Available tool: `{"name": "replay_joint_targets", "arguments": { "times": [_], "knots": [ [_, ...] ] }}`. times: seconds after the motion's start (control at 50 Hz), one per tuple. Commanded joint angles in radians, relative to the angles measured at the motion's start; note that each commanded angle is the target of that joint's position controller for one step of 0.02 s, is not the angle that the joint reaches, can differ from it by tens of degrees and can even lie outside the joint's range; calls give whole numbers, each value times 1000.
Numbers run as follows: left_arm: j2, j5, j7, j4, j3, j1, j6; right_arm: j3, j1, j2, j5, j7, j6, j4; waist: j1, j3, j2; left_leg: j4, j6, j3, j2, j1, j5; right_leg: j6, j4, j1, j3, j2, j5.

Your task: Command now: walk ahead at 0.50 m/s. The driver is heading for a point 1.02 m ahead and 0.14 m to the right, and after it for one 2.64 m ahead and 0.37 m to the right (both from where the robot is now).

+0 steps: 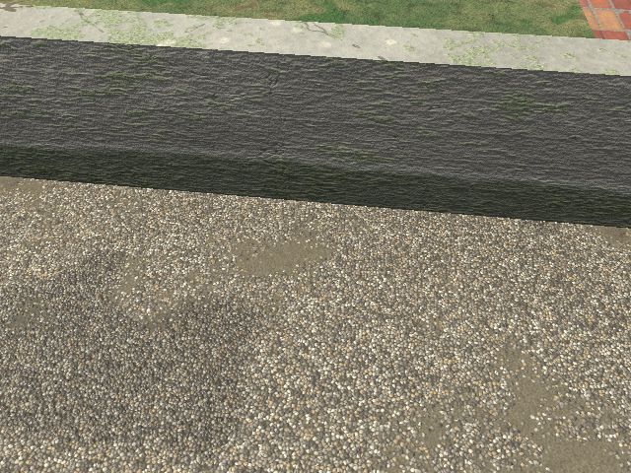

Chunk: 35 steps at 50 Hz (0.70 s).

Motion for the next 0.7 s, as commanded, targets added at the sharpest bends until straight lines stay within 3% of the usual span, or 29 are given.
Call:
{"name": "replay_joint_targets", "arguments": {
  "times": [0.02, 0.04, 0.06, 0.08, 0.12, 0.14, 0.16, 0.18, 0.2, 0.22, 0.24, 0.26, 0.28, 0.3, 0.32, 0.34, 0.36, 0.38, 0.4, 0.42, 0.44, 0.46, 0.48, 0.52, 0.54, 0.56, 0.58, 0.7],
  "knots": [
    [66, 0, 5, -77, 21, -58, -21, -19, -34, -63, 5, -8, -20, -77, 4, -129, 1, -144, 18, -87, 75, -3, 218, -27, -57, 86, 19, -16, 191],
    [56, -1, 3, -82, 16, -71, -22, -19, -63, -66, 11, -12, -16, -84, 11, -63, 16, -161, 19, -97, 77, -35, 195, -25, -67, 56, 16, -12, 168],
    [56, 0, 2, -81, 15, -77, -24, -19, -75, -67, 11, -13, -14, -89, 11, -49, 18, -167, 22, -102, 79, -37, 185, -26, -72, 48, 19, -12, 157],
    [71, -2, 0, -108, 16, -127, -16, -16, -128, -59, 1, 1, -16, -115, -5, 3, 11, -112, 17, -62, 74, -51, 363, -25, -61, 2, 31, -30, 353],
    [75, 3, 1, -102, 21, -105, -12, -16, -82, -51, -12, 7, -22, -100, -15, -74, 1, -91, 14, -48, 71, -20, 388, -28, -46, 36, 35, -35, 395],
    [63, 0, 5, -77, 21, -52, -22, -19, -26, -60, 3, -8, -23, -75, 4, -150, 0, -139, 16, -82, 74, 6, 220, -27, -57, 93, 21, -17, 198],
    [56, -1, 4, -82, 16, -70, -24, -19, -60, -66, 10, -12, -19, -82, 10, -79, 12, -156, 19, -94, 77, -24, 198, -26, -67, 62, 18, -12, 170],
    [56, 0, 3, -82, 16, -80, -24, -20, -76, -68, 12, -14, -15, -89, 11, -51, 16, -165, 21, -100, 81, -35, 188, -26, -71, 48, 19, -11, 156],
    [70, -3, 1, -109, 16, -131, -15, -16, -130, -59, 2, 1, -16, -115, -5, 5, 12, -112, 17, -60, 76, -53, 364, -24, -59, 0, 31, -28, 349],
    [76, 1, 0, -104, 21, -115, -11, -16, -97, -51, -8, 6, -19, -107, -13, -51, 4, -97, 15, -51, 74, -28, 380, -27, -49, 23, 37, -33, 376],
    [64, 0, 3, -77, 20, -57, -20, -18, -32, -60, 3, -8, -19, -79, 3, -127, 5, -142, 18, -83, 76, -6, 215, -27, -56, 82, 22, -16, 193],
    [57, 0, 3, -82, 16, -69, -22, -19, -59, -65, 9, -11, -17, -84, 10, -68, 16, -158, 19, -92, 77, -31, 194, -25, -66, 57, 19, -11, 171],
    [68, -1, 1, -108, 16, -125, -15, -16, -122, -58, -1, 2, -19, -112, -5, -9, 13, -108, 16, -57, 74, -47, 364, -25, -59, 5, 33, -30, 358],
    [76, 2, 1, -103, 21, -113, -13, -17, -94, -52, -10, 5, -22, -105, -13, -65, 0, -94, 15, -50, 74, -18, 383, -29, -49, 28, 38, -34, 382],
    [65, 0, 4, -78, 21, -58, -21, -19, -31, -62, 4, -8, -20, -78, 3, -130, 1, -140, 17, -81, 77, -2, 218, -27, -55, 83, 21, -15, 193],
    [56, -1, 3, -83, 16, -72, -22, -19, -61, -66, 10, -12, -17, -85, 10, -64, 15, -158, 19, -91, 79, -34, 195, -25, -65, 54, 19, -11, 170],
    [67, -1, 1, -109, 16, -126, -14, -16, -123, -57, 0, 1, -19, -113, -5, -8, 13, -107, 16, -56, 75, -48, 364, -24, -58, 3, 33, -29, 356],
    [75, 2, 1, -103, 21, -114, -12, -17, -95, -51, -9, 5, -22, -105, -13, -64, 1, -93, 15, -48, 75, -19, 383, -28, -48, 27, 38, -32, 379],
    [64, 0, 4, -78, 21, -59, -20, -18, -31, -61, 4, -8, -20, -79, 3, -130, 3, -140, 17, -80, 78, -3, 217, -27, -53, 82, 21, -14, 190],
    [56, -1, 3, -83, 16, -73, -21, -18, -61, -65, 10, -12, -17, -85, 10, -65, 17, -158, 19, -91, 80, -35, 193, -24, -63, 53, 19, -10, 167],
    [55, 0, 2, -82, 15, -78, -23, -19, -72, -66, 11, -13, -15, -90, 11, -50, 19, -164, 22, -96, 82, -37, 183, -25, -69, 45, 22, -10, 157],
    [70, 0, 0, -106, 16, -121, -15, -15, -118, -57, 0, 1, -17, -113, -4, 3, 11, -115, 19, -61, 78, -50, 353, -26, -64, -2, 38, -28, 341],
    [74, 4, -1, -98, 19, -100, -11, -14, -78, -50, -11, 6, -20, -101, -12, -50, 1, -110, 18, -56, 79, -23, 359, -30, -65, 19, 48, -35, 355],
    [60, 6, 0, -92, 13, -86, -10, -8, -51, -40, -14, 9, -26, -83, -11, -76, -3, -134, 14, -63, 85, -4, 350, -29, -94, 38, 59, -44, 350],
    [46, 1, 2, -47, 10, -20, -16, -2, 9, -35, 3, -6, -26, -48, 9, -138, -18, -209, 12, -99, 96, 7, 159, -27, -158, 120, 64, -39, 137],
    [54, 0, -1, -91, 8, -114, -9, -4, -84, -44, -5, 5, -25, -84, -6, 23, -6, -194, 12, -79, 88, -32, 315, -25, -150, 16, 72, -48, 313],
    [44, 5, -2, -81, 4, -109, -6, 1, -65, -29, -13, 8, -27, -73, -6, -29, -8, -225, 7, -87, 105, 7, 332, -20, -185, 43, 86, -62, 323],
    [77, 2, -2, -24, 19, -38, -6, -15, 2, -68, -2, 14, -39, -13, 4, -59, 5, -326, 19, -112, 120, 102, 440, -19, -286, 128, 95, -84, 350]
  ]
}}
